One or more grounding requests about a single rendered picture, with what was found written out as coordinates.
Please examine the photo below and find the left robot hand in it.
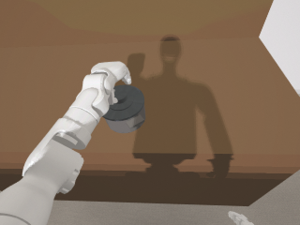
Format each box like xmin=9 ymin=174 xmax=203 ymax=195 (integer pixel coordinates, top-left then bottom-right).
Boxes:
xmin=91 ymin=61 xmax=131 ymax=105

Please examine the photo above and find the lid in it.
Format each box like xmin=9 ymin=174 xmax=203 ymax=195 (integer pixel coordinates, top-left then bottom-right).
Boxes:
xmin=102 ymin=84 xmax=144 ymax=122

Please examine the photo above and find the robot left forearm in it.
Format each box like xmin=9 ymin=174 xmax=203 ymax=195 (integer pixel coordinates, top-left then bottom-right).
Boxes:
xmin=22 ymin=68 xmax=115 ymax=176

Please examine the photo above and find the left robot upper arm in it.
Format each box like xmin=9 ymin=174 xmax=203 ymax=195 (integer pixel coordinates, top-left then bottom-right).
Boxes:
xmin=0 ymin=139 xmax=84 ymax=225

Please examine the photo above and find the right robot hand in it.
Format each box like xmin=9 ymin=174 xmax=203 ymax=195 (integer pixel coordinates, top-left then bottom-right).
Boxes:
xmin=228 ymin=211 xmax=254 ymax=225

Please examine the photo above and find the pot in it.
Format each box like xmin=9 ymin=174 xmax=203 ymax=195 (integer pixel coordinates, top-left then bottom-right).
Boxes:
xmin=105 ymin=104 xmax=146 ymax=134

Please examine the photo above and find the knob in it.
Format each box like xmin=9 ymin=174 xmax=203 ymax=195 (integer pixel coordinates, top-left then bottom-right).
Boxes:
xmin=114 ymin=89 xmax=128 ymax=104

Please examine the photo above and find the table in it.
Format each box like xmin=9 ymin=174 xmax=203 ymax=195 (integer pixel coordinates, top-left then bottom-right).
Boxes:
xmin=0 ymin=0 xmax=300 ymax=206

